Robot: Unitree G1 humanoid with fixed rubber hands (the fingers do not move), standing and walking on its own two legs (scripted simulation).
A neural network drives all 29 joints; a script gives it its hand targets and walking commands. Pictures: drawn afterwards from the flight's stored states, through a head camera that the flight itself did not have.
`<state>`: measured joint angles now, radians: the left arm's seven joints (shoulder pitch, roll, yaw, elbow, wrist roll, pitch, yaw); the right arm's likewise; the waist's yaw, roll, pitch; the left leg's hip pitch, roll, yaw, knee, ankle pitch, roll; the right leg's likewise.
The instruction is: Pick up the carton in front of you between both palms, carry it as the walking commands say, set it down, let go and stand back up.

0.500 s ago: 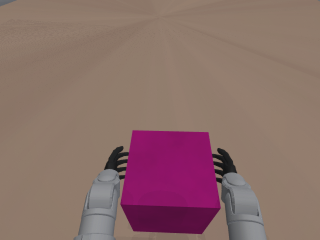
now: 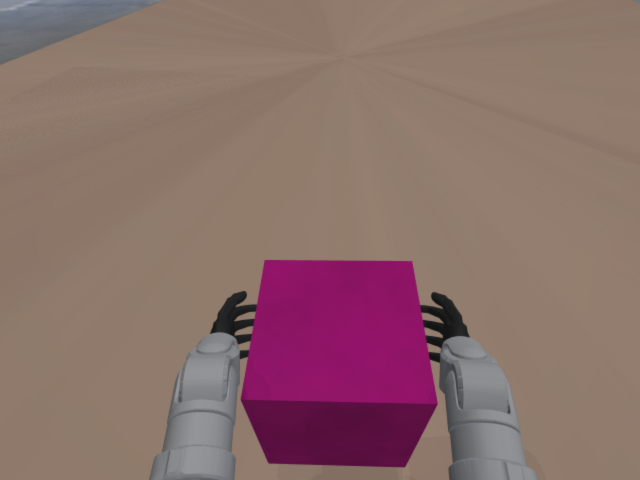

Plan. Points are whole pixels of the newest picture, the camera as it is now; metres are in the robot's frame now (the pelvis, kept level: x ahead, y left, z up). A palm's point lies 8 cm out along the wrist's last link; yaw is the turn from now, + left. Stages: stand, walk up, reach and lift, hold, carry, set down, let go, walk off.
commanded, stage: hold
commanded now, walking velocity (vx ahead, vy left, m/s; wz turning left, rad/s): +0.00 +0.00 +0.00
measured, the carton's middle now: (337, 366) +0.31 +0.00 -0.04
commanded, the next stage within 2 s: set down in 0.06 s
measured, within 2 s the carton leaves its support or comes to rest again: neither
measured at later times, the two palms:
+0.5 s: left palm (245, 337) +0.36 +0.14 -0.03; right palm (439, 349) +0.34 -0.15 -0.03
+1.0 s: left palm (270, 364) +0.42 +0.13 -0.21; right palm (423, 381) +0.38 -0.16 -0.21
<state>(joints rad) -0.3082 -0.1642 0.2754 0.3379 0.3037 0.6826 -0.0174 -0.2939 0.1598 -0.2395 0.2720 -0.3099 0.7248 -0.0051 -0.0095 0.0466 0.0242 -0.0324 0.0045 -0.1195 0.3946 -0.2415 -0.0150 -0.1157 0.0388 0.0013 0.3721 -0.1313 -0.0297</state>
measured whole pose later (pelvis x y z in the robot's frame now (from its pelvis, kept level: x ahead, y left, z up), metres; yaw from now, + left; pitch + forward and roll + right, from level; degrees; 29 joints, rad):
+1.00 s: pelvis -0.03 +0.03 -0.13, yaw +0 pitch +39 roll +1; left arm -0.82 -0.09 0.43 0.61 0.24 0.25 0.04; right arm -0.78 0.13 -0.54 0.49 -0.30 0.27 0.01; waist -0.06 0.06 -0.13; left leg -1.42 -0.11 -0.10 1.21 -0.46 -0.02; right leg -1.50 0.04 0.09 1.14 -0.32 0.04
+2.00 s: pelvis -0.07 +0.04 -0.35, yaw +0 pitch +45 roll -2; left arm -1.60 0.29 0.09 1.06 0.07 0.28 0.08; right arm -1.33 -0.04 -0.62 0.65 -0.14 0.30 -0.12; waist -0.15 0.04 0.26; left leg -2.18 -0.20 -0.07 2.04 -0.65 -0.04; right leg -2.24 0.08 0.08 1.93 -0.49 0.11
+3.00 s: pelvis -0.08 +0.05 -0.39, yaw +0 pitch +37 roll -6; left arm -1.69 0.31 0.13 1.17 0.14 0.21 -0.01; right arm -1.43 -0.16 -0.65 0.91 -0.13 0.23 0.01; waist -0.17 0.00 0.43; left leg -2.19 -0.14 -0.05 2.24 -0.69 0.01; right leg -2.22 0.03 0.03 2.10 -0.55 0.11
